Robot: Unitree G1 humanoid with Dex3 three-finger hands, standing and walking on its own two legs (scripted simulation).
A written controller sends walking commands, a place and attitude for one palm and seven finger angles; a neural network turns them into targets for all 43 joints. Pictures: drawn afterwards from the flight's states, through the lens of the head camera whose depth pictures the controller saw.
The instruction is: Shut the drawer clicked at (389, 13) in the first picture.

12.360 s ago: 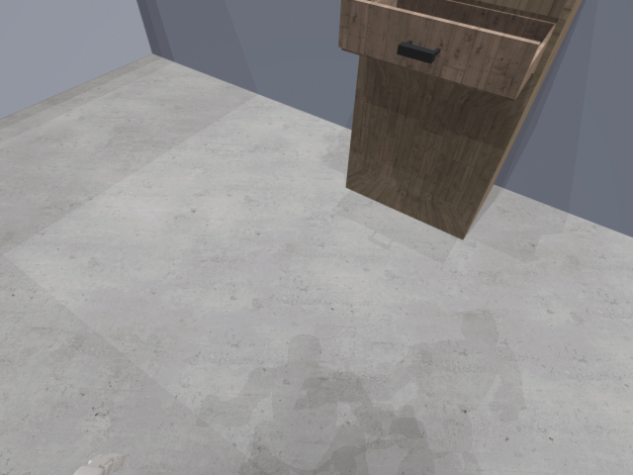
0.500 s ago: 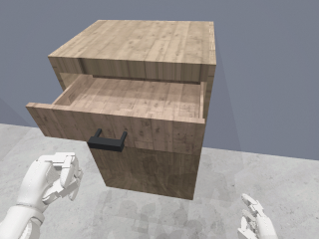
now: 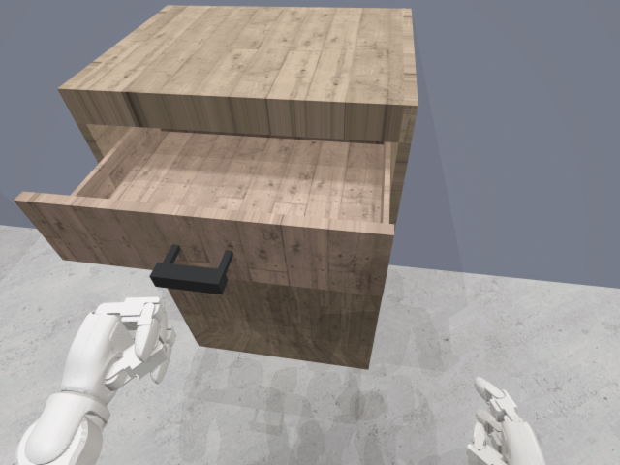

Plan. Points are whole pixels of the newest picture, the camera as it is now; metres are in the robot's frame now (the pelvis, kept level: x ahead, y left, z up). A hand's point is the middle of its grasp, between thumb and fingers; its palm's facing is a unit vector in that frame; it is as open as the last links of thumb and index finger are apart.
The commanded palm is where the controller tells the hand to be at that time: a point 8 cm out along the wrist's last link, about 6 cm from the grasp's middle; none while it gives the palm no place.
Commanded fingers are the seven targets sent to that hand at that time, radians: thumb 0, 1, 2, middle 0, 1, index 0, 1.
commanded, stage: bring the fist close to the handle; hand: left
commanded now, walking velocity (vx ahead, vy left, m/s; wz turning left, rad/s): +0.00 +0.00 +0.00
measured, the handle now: (195, 266) +0.37 +0.19 +0.05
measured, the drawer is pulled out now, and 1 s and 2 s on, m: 0.20 0.20 0.10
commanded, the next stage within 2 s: push the drawer shut in 0.88 s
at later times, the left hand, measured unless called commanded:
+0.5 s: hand (192, 336) +0.26 +0.17 +0.05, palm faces -0.09 -0.99 -0.04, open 3.3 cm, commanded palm +0.24 +0.23 +0.05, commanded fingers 0.00 0.90 0.90 -1.40 -1.60 -1.40 -1.60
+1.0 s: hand (201, 328) +0.27 +0.16 +0.05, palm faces -0.07 -1.00 -0.06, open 3.3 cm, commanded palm +0.25 +0.22 +0.05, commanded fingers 0.00 0.90 0.90 -1.40 -1.60 -1.40 -1.60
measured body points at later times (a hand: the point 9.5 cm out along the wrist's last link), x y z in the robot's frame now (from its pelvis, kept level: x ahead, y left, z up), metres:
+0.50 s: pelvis +0.00 +0.02 -0.01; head +0.03 +0.01 +0.43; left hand +0.26 +0.22 +0.06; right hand +0.15 -0.22 -0.10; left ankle +0.01 +0.11 -0.72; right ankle -0.02 -0.07 -0.72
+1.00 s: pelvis -0.01 +0.01 -0.02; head +0.03 +0.00 +0.43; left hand +0.27 +0.22 +0.06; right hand +0.15 -0.23 -0.11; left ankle +0.01 +0.11 -0.72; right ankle -0.02 -0.07 -0.72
